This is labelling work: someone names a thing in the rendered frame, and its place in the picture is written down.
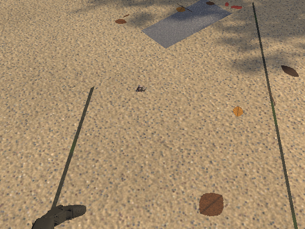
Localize robot left hand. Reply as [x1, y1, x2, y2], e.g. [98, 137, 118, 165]
[31, 205, 86, 229]

